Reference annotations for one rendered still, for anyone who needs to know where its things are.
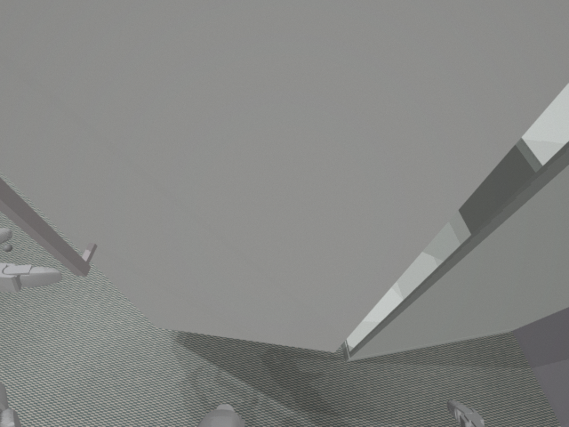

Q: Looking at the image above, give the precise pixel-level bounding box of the handle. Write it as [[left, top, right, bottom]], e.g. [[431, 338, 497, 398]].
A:
[[0, 178, 97, 277]]

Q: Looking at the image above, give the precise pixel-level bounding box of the robot left hand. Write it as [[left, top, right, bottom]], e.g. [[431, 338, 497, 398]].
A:
[[0, 229, 62, 293]]

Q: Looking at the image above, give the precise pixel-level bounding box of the robot right hand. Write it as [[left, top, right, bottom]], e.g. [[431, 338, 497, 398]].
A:
[[447, 400, 485, 427]]

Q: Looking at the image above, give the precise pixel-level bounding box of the robot left shin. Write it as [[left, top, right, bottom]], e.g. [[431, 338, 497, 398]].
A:
[[216, 404, 235, 412]]

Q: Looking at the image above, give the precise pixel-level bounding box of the robot left upper arm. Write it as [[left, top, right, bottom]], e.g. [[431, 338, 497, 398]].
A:
[[0, 408, 22, 427]]

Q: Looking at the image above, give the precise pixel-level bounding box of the fridge door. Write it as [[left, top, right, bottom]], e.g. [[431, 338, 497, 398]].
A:
[[0, 0, 569, 352]]

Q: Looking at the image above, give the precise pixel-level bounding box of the left robot thigh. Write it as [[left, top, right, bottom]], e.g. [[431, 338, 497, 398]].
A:
[[197, 409, 245, 427]]

